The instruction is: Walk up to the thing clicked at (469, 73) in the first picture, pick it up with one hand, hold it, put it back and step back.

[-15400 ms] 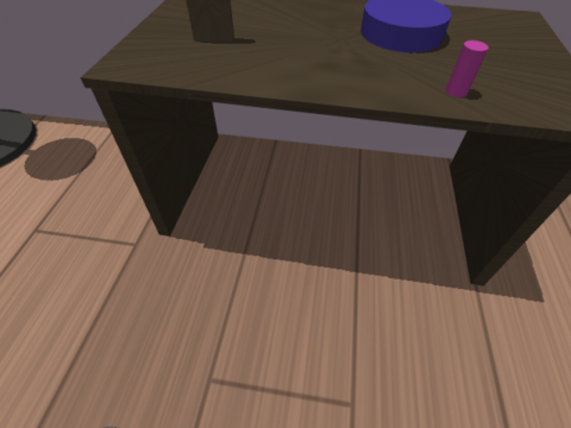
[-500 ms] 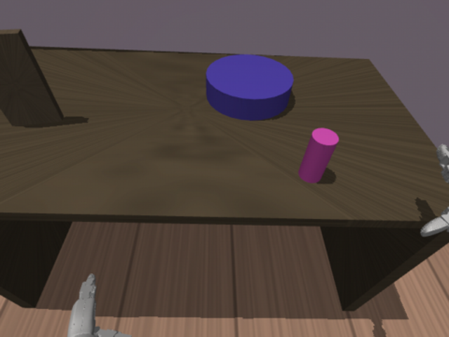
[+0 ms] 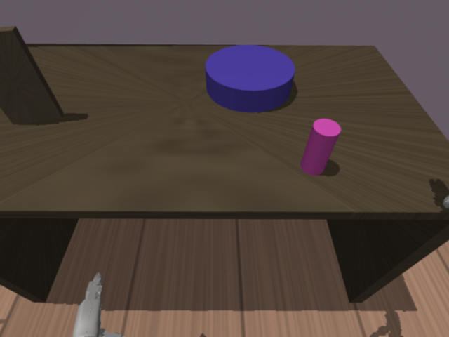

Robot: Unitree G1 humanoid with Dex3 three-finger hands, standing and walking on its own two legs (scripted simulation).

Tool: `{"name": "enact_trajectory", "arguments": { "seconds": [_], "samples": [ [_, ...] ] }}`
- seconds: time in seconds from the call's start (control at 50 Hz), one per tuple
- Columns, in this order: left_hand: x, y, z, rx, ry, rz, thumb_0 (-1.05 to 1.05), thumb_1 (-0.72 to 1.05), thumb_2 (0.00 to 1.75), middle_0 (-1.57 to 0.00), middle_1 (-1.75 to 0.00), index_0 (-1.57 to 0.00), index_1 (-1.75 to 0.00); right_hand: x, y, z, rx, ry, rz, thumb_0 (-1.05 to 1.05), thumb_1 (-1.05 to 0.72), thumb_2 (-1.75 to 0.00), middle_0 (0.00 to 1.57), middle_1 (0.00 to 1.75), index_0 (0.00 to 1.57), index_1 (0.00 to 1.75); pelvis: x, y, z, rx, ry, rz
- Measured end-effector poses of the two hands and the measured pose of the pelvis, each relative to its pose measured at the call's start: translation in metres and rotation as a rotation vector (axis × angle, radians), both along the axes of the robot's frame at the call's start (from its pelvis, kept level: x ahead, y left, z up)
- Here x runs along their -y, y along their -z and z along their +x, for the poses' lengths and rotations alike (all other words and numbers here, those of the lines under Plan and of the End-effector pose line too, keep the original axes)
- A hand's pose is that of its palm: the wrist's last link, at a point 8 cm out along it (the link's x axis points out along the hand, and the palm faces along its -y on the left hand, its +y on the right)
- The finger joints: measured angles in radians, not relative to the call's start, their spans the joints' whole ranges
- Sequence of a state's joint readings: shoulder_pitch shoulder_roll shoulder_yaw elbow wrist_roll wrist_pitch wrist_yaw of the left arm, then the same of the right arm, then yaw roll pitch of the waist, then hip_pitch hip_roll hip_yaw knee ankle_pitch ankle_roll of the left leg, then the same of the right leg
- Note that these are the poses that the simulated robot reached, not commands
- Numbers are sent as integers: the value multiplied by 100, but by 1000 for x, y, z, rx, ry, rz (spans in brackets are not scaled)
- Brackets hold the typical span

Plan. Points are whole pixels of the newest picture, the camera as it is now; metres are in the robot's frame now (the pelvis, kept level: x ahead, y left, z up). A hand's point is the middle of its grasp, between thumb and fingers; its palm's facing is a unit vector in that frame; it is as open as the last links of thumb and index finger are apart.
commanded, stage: go down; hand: right
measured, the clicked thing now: (318, 148) +0.48 -0.20 +0.05
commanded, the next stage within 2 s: approach in 1.68 s
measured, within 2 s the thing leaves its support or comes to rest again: neither
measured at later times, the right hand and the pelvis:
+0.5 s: hand out of the picture +0.39 -0.37 +0.17, palm faces +0.15 +0.99 +0.00, open 17.7 cm; pelvis +0.00 -0.01 -0.01, yaw +1 degrees
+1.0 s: hand out of the picture +0.41 -0.38 +0.18, palm faces +0.17 +0.98 +0.00, open 17.6 cm; pelvis +0.01 -0.01 -0.01, yaw +1 degrees
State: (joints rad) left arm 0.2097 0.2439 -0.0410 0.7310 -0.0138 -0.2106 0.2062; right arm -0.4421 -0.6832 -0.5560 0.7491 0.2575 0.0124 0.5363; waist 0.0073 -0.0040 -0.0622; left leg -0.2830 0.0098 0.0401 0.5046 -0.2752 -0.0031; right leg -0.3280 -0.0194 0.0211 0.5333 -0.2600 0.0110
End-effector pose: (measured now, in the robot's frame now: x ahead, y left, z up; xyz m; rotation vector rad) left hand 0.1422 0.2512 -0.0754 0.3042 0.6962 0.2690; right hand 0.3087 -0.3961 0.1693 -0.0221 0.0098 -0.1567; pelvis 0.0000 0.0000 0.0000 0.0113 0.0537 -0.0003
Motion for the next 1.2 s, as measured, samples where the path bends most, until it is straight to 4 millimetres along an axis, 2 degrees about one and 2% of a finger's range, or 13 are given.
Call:
{"name": "enact_trajectory", "arguments": {
  "seconds": [0.08,0.24,0.38,0.62,0.86,1.06,1.2],
  "samples": [
    [-1,7,-10,-28,-14,1,0,-53,5,-6,-6,-6,-5,0,-3,13,3,-15,13,-2,60,-5,3,6,4,5,2,2,-4,-19,-2,1],
    [-7,-4,-12,9,-31,33,-1,-53,5,-6,-6,-6,-5,6,-7,35,7,-7,33,-2,59,-5,4,6,5,5,3,3,-4,-48,-15,2],
    [-6,-2,-14,-24,-36,45,0,-54,6,-6,-6,-5,-5,19,-6,41,6,10,12,-2,60,-4,4,6,5,5,5,4,0,-70,-16,8],
    [1,-4,4,3,-32,40,-1,-56,8,-6,-6,-5,-6,22,-7,56,6,-5,26,-2,57,-5,4,6,5,5,10,6,8,-95,-14,15],
    [5,2,-2,-34,-21,23,0,-56,8,-6,-6,-5,-6,29,-9,63,7,22,20,-2,56,-5,4,6,5,5,8,8,9,-112,-12,17],
    [-1,-4,1,-6,-27,42,-1,-55,7,-6,-6,-5,-6,31,-15,72,6,19,26,-2,58,-5,5,6,5,5,8,10,9,-122,-13,18],
    [2,-3,-5,-16,-25,41,0,-55,7,-5,-6,-5,-6,35,-16,76,1,24,25,-2,59,-5,4,6,5,5,9,11,8,-134,-13,21]
  ]
}}
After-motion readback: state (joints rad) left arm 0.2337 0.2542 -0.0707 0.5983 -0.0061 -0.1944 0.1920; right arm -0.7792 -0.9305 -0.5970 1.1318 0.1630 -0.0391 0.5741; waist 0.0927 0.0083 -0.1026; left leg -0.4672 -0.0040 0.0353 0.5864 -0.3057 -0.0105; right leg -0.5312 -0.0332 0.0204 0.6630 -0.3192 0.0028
